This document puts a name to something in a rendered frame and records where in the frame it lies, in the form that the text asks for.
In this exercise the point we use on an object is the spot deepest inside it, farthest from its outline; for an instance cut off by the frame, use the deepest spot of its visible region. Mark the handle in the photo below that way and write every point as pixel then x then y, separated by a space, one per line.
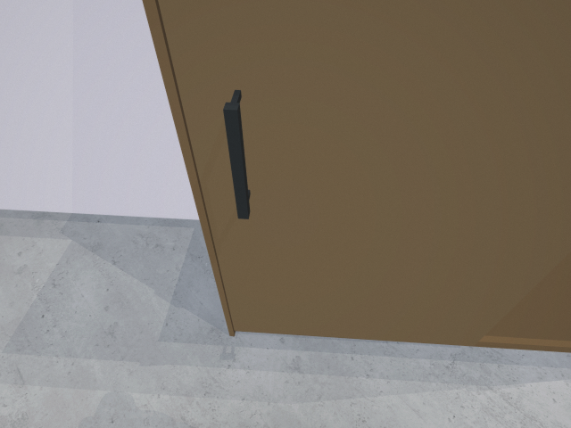
pixel 232 116

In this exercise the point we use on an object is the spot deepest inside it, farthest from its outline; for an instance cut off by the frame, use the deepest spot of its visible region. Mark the wardrobe door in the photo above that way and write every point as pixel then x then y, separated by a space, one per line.
pixel 408 161
pixel 545 312

